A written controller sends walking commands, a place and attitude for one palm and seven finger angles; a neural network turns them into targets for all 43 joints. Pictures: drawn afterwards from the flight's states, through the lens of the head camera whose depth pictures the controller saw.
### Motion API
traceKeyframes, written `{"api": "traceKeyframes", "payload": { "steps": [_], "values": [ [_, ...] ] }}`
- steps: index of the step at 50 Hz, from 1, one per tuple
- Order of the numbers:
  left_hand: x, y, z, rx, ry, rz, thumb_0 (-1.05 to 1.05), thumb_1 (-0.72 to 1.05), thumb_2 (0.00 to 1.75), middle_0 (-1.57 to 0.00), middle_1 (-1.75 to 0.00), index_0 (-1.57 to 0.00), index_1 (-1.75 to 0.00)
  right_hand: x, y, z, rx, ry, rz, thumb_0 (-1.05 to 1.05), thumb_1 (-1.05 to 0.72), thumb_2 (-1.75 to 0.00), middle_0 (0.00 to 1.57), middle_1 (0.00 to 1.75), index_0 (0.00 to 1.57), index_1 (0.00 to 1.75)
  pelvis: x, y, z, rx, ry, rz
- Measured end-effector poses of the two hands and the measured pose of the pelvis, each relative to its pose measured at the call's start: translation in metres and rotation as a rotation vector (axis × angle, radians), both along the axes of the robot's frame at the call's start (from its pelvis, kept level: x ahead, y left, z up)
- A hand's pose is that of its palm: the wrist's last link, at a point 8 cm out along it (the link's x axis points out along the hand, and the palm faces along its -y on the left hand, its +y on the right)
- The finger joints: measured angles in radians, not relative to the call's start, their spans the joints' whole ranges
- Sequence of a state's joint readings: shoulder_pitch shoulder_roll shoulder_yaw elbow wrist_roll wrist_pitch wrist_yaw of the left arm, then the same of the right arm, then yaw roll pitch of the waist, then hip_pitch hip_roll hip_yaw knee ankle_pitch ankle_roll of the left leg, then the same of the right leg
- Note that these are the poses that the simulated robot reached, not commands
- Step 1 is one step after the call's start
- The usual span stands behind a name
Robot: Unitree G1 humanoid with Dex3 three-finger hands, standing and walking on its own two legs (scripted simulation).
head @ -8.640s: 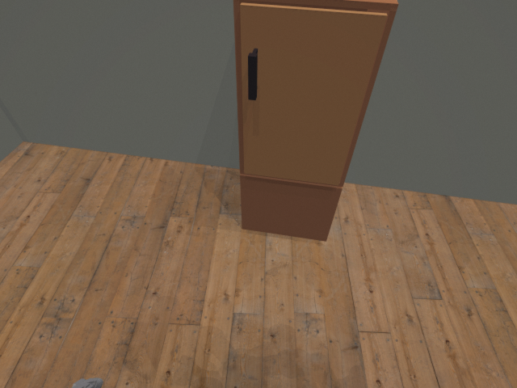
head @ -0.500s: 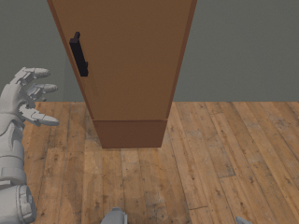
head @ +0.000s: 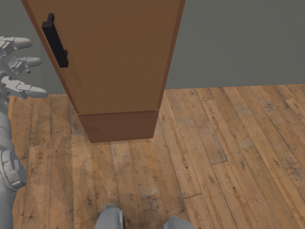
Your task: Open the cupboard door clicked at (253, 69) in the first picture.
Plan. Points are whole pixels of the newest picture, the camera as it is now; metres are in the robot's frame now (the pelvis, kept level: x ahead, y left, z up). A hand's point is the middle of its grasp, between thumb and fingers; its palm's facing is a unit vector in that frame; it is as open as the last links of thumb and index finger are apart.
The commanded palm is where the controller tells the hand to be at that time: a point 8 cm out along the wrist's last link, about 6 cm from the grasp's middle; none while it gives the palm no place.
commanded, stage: move the hooked fingers beside the handle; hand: left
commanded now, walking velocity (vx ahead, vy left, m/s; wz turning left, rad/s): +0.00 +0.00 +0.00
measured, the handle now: (57, 41) +0.59 +0.24 +0.11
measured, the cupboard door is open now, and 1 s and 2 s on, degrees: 0 0 0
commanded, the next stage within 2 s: slide the fingers in behind the handle in 1.22 s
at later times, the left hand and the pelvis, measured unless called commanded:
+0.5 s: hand (34, 48) +0.55 +0.29 +0.11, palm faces +0.08 -1.00 -0.02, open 13.8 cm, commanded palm +0.53 +0.33 +0.11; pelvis +0.01 +0.00 -0.01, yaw -2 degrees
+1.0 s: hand (28, 54) +0.53 +0.30 +0.11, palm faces +0.09 -1.00 +0.01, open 13.9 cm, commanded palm +0.52 +0.33 +0.10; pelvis +0.02 +0.01 -0.01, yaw -1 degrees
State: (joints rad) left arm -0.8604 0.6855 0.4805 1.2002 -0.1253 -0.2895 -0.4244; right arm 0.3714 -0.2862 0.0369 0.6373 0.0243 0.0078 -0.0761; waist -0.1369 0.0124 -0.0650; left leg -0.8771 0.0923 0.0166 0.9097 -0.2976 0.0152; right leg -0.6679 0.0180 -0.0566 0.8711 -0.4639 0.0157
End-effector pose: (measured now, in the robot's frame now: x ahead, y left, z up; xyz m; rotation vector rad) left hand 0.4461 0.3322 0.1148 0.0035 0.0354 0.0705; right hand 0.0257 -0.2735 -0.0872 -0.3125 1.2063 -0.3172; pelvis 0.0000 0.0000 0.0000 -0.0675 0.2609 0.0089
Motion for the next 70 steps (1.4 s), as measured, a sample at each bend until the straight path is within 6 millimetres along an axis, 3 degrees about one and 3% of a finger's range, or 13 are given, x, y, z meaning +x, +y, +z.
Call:
{"api": "traceKeyframes", "payload": {
  "steps": [14, 25, 36, 50, 61, 70],
  "values": [
    [0.046, 0.000, 0.003, 0.006, 0.012, 0.004, -0.01, -0.50, 0.30, -0.30, -1.20, -0.30, -1.20, -0.050, 0.000, -0.001, -0.017, 0.171, -0.092, 0.01, -0.90, -0.90, 0.21, 0.30, 0.21, 0.30, 0.005, -0.001, -0.007, -0.013, 0.068, -0.015],
    [0.078, 0.005, 0.001, 0.009, 0.018, 0.011, -0.01, -0.49, 0.30, -0.30, -1.20, -0.32, -1.23, -0.063, 0.010, 0.000, -0.016, 0.240, -0.126, 0.01, -0.90, -0.90, 0.21, 0.30, 0.21, 0.30, 0.011, 0.001, -0.012, -0.025, 0.121, -0.027],
    [0.071, 0.014, -0.006, 0.004, 0.010, 0.012, -0.01, -0.49, 0.30, -0.30, -1.20, -0.31, -1.21, -0.048, 0.020, 0.000, 0.022, 0.244, -0.114, 0.00, -0.90, -0.90, 0.21, 0.30, 0.21, 0.30, 0.020, 0.006, -0.009, -0.027, 0.119, -0.027],
    [0.057, 0.015, -0.002, -0.010, 0.000, 0.024, -0.01, -0.50, 0.30, -0.30, -1.20, -0.30, -1.20, -0.013, 0.012, 0.000, 0.003, 0.132, -0.062, 0.00, -0.90, -0.90, 0.21, 0.30, 0.21, 0.30, 0.017, 0.007, -0.008, -0.028, 0.086, -0.015],
    [0.052, 0.022, -0.003, -0.009, -0.003, 0.014, -0.01, -0.50, 0.30, -0.30, -1.20, -0.30, -1.20, -0.029, 0.010, -0.003, -0.014, 0.164, -0.063, 0.00, -0.90, -0.90, 0.21, 0.30, 0.21, 0.30, 0.009, 0.006, -0.012, -0.034, 0.095, -0.012],
    [0.055, 0.013, -0.004, -0.011, -0.010, -0.001, -0.01, -0.50, 0.30, -0.30, -1.20, -0.30, -1.20, -0.050, 0.015, -0.004, -0.007, 0.206, -0.085, 0.00, -0.90, -0.90, 0.21, 0.30, 0.21, 0.30, 0.005, 0.008, -0.014, -0.037, 0.099, -0.012]
  ]
}}
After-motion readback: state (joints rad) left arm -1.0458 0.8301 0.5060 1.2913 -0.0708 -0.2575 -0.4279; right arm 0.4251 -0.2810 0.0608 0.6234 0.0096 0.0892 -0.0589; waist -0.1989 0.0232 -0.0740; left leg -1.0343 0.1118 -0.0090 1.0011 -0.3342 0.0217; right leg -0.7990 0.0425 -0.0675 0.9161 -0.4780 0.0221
